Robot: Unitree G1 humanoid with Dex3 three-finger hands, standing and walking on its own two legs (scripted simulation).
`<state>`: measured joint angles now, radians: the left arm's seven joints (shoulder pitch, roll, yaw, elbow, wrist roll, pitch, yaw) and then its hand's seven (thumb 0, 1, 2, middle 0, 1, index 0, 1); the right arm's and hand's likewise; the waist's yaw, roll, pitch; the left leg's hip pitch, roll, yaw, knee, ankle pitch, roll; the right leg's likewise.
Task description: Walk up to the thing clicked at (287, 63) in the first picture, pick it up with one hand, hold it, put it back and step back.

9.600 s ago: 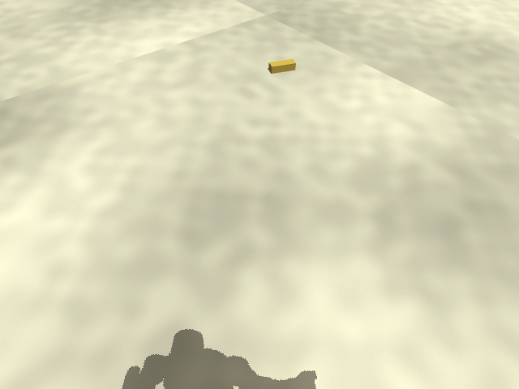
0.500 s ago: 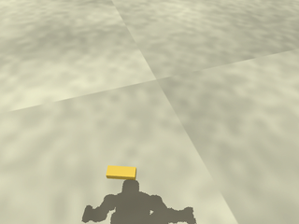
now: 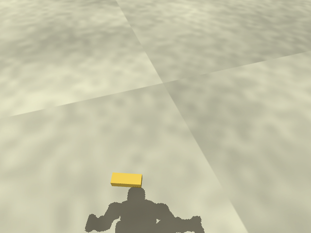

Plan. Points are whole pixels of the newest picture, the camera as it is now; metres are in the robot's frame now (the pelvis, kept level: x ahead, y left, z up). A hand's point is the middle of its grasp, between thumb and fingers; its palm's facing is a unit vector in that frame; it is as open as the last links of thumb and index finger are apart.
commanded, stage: stand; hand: left
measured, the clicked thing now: (126, 180) +0.53 +0.19 -0.75
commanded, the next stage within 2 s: walk up in 0.10 s
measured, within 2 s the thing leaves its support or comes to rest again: neither
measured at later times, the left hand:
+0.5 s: hand out of the picture +0.10 +0.20 -0.16, palm faces -0.02 -0.92 -0.39, open 7.3 cm
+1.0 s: hand (88, 212) +0.20 +0.21 -0.16, palm faces -0.02 -0.91 -0.41, open 7.3 cm
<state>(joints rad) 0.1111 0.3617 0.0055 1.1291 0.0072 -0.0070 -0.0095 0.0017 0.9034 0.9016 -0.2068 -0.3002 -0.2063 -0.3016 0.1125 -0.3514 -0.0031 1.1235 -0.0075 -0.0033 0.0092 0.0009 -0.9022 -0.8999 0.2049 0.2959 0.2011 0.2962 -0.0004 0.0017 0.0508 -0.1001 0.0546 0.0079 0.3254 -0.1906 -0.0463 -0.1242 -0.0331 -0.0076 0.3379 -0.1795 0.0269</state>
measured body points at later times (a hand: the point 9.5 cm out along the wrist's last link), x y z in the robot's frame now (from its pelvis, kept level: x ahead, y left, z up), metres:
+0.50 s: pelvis +0.06 -0.07 -0.02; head +0.08 -0.09 +0.43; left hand +0.10 +0.25 -0.13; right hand +0.09 -0.42 -0.15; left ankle +0.03 +0.07 -0.69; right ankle +0.08 -0.20 -0.75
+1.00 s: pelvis +0.10 -0.06 -0.03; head +0.13 -0.07 +0.42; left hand +0.20 +0.26 -0.14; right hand +0.24 -0.35 -0.14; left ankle +0.14 +0.05 -0.75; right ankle +0.09 -0.20 -0.75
